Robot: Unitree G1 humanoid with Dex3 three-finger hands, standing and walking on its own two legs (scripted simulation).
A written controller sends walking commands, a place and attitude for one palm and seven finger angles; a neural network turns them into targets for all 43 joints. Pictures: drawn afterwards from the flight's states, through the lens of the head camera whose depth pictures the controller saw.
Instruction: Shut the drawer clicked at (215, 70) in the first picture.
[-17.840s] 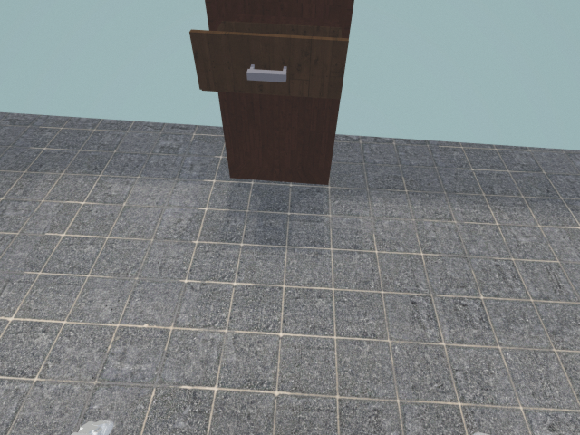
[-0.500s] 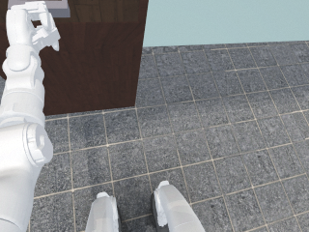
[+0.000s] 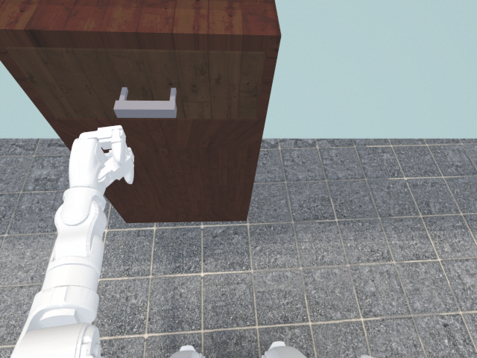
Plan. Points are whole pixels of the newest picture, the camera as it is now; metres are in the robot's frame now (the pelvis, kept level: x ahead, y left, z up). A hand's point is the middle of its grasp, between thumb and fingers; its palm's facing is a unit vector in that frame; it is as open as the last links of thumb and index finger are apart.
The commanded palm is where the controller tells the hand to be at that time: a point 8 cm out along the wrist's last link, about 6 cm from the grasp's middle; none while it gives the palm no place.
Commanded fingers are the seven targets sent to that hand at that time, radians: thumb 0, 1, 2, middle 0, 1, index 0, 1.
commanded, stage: draw the hand back to the body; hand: left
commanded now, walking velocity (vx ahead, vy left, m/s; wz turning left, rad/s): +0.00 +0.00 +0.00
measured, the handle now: (147, 101) +0.60 +0.17 +0.02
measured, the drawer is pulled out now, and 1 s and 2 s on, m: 0.00 0.00 0.00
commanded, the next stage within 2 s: step back with the hand held close in 1.06 s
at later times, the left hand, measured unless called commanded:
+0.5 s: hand (49, 237) +0.27 +0.21 +0.14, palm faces +0.27 -0.92 -0.27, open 3.3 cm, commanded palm +0.22 +0.25 +0.16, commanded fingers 0.00 0.90 0.90 -1.40 -1.60 -1.40 -1.60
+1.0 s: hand out of the picture +0.15 +0.24 +0.21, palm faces +0.45 -0.79 -0.41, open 3.3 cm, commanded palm +0.10 +0.27 +0.22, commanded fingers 0.00 0.90 0.90 -1.40 -1.60 -1.40 -1.60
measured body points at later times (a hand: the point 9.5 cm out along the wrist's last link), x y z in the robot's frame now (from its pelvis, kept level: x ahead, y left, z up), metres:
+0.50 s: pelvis -0.01 -0.01 +0.04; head -0.01 -0.03 +0.49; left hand +0.25 +0.26 +0.16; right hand +0.19 -0.22 -0.04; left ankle -0.04 +0.11 -0.69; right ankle -0.03 -0.13 -0.69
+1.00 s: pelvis -0.02 -0.01 +0.05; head -0.04 -0.04 +0.50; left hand +0.12 +0.28 +0.24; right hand +0.18 -0.22 -0.04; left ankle -0.04 +0.11 -0.69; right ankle -0.03 -0.13 -0.69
